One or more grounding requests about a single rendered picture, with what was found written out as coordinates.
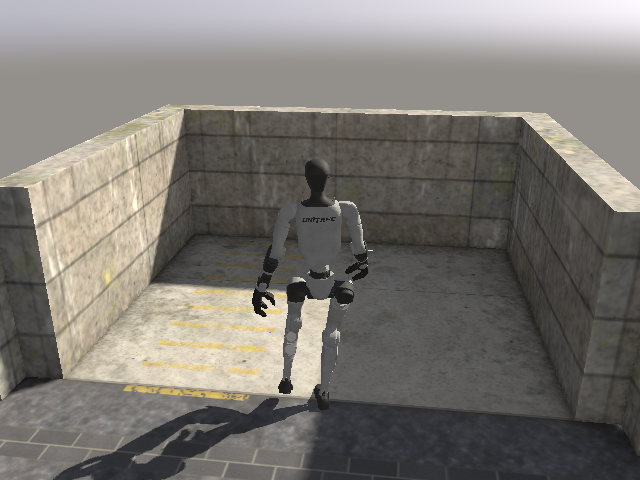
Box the left robot forearm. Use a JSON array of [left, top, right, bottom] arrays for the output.
[[255, 244, 279, 292]]

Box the left robot upper arm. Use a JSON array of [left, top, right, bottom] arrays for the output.
[[269, 203, 297, 260]]

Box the right robot forearm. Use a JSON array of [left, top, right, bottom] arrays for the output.
[[354, 239, 369, 269]]

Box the robot right hand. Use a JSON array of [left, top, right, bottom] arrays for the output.
[[345, 263, 369, 281]]

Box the right robot upper arm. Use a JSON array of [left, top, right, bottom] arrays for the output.
[[339, 201, 366, 255]]

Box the robot left shin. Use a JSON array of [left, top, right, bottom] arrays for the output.
[[282, 314, 299, 382]]

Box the robot left hand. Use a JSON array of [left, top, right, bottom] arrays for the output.
[[252, 288, 275, 317]]

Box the robot left foot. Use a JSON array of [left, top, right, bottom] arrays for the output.
[[278, 378, 293, 394]]

